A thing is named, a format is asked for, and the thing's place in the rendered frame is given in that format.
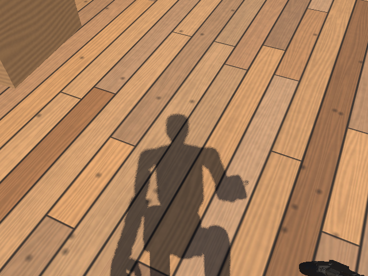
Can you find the robot right hand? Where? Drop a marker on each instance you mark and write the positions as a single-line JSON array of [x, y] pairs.
[[322, 268]]

